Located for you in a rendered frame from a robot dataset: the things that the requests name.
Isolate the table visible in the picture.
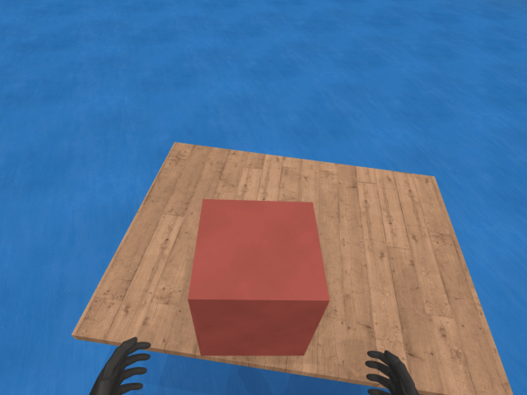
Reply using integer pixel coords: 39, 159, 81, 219
72, 142, 513, 395

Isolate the right robot hand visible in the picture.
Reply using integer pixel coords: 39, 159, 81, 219
365, 350, 419, 395

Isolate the carton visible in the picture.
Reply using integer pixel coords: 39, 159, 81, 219
188, 199, 329, 356

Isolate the left robot hand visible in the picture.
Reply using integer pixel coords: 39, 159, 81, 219
89, 337, 151, 395

